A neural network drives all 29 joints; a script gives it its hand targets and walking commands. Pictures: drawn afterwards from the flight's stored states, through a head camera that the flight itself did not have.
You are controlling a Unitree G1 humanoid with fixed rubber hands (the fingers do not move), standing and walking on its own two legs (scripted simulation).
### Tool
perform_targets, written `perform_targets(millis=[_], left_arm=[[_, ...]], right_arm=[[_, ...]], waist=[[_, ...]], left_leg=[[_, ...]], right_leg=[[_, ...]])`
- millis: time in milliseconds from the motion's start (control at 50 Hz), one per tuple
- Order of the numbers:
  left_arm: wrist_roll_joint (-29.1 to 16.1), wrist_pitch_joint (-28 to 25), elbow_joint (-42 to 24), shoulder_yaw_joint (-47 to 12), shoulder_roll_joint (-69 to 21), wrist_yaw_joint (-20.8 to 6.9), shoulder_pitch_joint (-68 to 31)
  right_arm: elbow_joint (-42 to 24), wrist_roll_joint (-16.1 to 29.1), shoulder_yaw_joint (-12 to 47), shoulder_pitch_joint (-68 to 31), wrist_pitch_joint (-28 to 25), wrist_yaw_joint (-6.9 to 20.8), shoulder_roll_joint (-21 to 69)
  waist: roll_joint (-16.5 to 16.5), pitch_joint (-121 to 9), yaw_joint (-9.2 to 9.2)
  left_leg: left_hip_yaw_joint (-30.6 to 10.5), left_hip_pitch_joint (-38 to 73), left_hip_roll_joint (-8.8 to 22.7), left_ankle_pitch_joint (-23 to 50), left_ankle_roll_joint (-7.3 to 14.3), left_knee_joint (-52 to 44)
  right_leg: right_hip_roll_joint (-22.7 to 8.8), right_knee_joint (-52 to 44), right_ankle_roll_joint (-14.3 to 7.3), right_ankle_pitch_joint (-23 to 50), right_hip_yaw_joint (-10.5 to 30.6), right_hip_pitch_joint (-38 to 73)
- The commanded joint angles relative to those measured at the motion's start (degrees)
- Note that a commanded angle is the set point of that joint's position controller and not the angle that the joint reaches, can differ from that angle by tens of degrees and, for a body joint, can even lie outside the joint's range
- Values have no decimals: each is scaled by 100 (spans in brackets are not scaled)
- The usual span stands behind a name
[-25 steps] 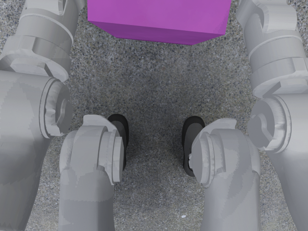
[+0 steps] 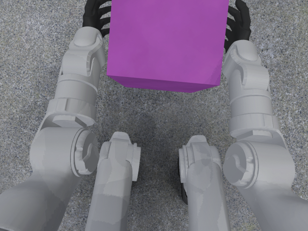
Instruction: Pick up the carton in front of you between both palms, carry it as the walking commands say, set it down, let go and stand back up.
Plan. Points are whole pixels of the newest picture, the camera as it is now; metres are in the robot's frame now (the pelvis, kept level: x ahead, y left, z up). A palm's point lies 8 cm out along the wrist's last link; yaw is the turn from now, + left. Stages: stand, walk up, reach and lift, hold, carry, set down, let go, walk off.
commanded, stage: reach and lift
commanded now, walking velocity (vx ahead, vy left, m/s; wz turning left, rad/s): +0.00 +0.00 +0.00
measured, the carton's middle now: (163, 45) +0.54 +0.00 -0.16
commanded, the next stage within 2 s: none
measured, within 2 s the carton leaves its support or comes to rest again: neither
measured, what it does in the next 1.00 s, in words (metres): rises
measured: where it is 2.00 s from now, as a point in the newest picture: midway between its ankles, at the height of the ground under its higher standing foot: (154, 184)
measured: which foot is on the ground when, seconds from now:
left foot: down 0.00-1.00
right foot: down 0.00-1.00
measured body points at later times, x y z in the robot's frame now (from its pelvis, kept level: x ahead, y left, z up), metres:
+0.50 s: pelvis +0.00 +0.00 +0.11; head +0.26 +0.01 +0.48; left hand +0.51 +0.15 +0.05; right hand +0.50 -0.15 +0.06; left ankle +0.11 +0.13 -0.37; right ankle +0.11 -0.13 -0.37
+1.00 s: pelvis +0.05 +0.00 +0.26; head +0.19 +0.00 +0.68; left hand +0.45 +0.15 +0.22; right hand +0.45 -0.15 +0.22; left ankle +0.10 +0.13 -0.37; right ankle +0.11 -0.13 -0.37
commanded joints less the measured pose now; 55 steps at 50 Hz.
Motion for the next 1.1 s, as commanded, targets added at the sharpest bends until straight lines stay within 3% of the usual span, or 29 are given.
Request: perform_targets(millis=[0,80,180,420,720,1080], left_arm=[[-104,63,22,-1861,-6203,-1667,-3256],[339,94,333,-1239,-6123,-1761,-3273],[441,117,203,-1164,-6205,-1793,-3410],[-50,448,-691,-2230,-7082,-1891,-2766],[76,204,-673,-2483,-7429,-1787,-885],[179,43,-1145,-3019,-7566,-1790,1122]], right_arm=[[115,101,2204,-3579,146,1678,5990],[399,-350,1639,-3609,170,1740,5874],[308,-407,1610,-3739,188,1787,6004],[-420,90,2664,-3017,514,1953,6830],[-323,-24,2934,-1111,269,1892,7166],[-687,-197,3448,967,121,1873,7357]], waist=[[159,-5989,-26],[130,-5677,-44],[114,-6256,-15],[129,-7748,14],[95,-6161,30],[64,-4760,30]], left_leg=[[1082,3106,-340,1199,295,-1568],[1041,3065,-363,779,345,-2047],[1043,3568,-374,772,330,-2461],[1037,5306,-393,1642,223,-3257],[671,6528,-382,1860,250,-4724],[239,8956,-200,2451,358,-6883]], right_leg=[[351,-1550,-330,1224,-1082,3030],[371,-2030,-396,837,-1027,3103],[381,-2438,-390,804,-1038,3531],[418,-3216,-277,1630,-1021,5051],[401,-4682,-304,1869,-647,6303],[187,-6853,-412,2474,-181,8822]])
